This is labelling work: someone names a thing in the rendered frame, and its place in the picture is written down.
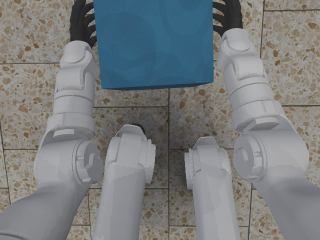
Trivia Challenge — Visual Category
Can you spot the left robot hand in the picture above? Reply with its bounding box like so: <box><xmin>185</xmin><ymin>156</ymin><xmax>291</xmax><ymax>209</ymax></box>
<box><xmin>69</xmin><ymin>0</ymin><xmax>97</xmax><ymax>49</ymax></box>

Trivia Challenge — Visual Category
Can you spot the carton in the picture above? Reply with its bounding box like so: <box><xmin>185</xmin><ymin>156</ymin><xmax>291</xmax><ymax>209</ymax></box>
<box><xmin>93</xmin><ymin>0</ymin><xmax>214</xmax><ymax>91</ymax></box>

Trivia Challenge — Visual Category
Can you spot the left robot forearm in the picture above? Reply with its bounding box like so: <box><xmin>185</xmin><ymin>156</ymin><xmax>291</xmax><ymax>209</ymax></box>
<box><xmin>33</xmin><ymin>40</ymin><xmax>99</xmax><ymax>180</ymax></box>

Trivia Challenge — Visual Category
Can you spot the robot right upper arm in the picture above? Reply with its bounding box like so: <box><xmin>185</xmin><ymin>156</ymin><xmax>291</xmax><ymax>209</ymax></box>
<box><xmin>232</xmin><ymin>129</ymin><xmax>320</xmax><ymax>240</ymax></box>

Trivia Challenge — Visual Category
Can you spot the right robot hand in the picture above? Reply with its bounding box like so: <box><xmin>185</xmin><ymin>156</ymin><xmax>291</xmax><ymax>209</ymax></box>
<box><xmin>212</xmin><ymin>0</ymin><xmax>243</xmax><ymax>37</ymax></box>

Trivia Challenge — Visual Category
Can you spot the robot left upper arm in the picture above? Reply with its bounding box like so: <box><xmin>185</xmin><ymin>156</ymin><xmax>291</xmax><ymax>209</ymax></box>
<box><xmin>0</xmin><ymin>139</ymin><xmax>104</xmax><ymax>240</ymax></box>

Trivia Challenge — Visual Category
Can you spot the robot left foot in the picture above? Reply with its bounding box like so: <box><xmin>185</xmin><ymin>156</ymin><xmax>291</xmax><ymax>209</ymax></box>
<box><xmin>131</xmin><ymin>123</ymin><xmax>146</xmax><ymax>135</ymax></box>

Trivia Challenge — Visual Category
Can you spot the right robot shin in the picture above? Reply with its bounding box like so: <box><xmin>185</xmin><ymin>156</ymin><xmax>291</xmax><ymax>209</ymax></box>
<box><xmin>192</xmin><ymin>136</ymin><xmax>232</xmax><ymax>181</ymax></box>

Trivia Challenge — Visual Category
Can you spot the right robot forearm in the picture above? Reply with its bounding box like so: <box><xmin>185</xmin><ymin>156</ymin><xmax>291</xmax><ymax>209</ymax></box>
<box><xmin>216</xmin><ymin>28</ymin><xmax>309</xmax><ymax>164</ymax></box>

